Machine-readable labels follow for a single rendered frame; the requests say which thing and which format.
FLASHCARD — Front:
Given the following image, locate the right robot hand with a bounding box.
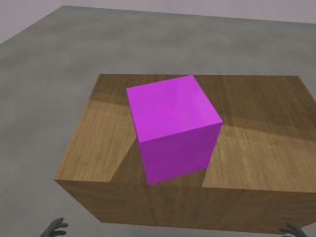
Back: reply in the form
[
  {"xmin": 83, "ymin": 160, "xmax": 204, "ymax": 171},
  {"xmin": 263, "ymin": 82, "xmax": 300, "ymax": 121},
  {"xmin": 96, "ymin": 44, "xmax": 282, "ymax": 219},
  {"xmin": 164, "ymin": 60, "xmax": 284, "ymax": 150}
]
[{"xmin": 279, "ymin": 222, "xmax": 308, "ymax": 237}]

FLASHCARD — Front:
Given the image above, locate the carton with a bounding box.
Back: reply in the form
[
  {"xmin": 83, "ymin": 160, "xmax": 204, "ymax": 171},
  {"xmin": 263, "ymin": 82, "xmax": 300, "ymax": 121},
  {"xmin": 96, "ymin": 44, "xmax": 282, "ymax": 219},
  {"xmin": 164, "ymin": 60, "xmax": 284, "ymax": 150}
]
[{"xmin": 126, "ymin": 75, "xmax": 223, "ymax": 185}]

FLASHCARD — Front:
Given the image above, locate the pedestal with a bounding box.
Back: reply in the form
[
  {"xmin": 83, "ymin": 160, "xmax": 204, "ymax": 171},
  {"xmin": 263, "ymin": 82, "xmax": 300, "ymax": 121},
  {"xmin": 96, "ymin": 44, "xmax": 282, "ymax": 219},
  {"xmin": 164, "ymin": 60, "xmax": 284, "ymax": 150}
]
[{"xmin": 53, "ymin": 74, "xmax": 316, "ymax": 235}]

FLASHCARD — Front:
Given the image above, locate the left robot hand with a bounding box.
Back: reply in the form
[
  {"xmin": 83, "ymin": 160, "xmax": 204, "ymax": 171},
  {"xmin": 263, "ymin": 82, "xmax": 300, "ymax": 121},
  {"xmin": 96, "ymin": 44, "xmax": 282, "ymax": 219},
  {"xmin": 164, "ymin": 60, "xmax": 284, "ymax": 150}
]
[{"xmin": 40, "ymin": 217, "xmax": 68, "ymax": 237}]

